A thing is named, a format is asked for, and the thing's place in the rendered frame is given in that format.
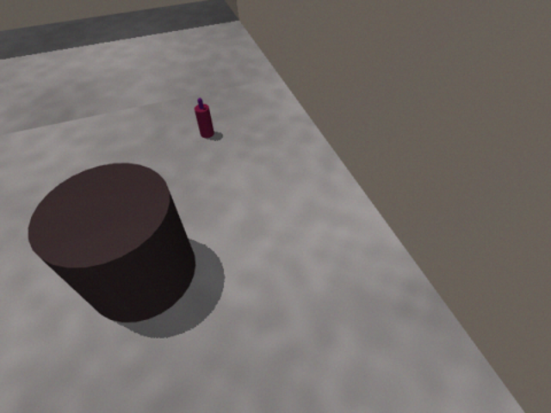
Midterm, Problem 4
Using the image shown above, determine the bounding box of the bottle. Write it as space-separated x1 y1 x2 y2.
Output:
195 98 214 138

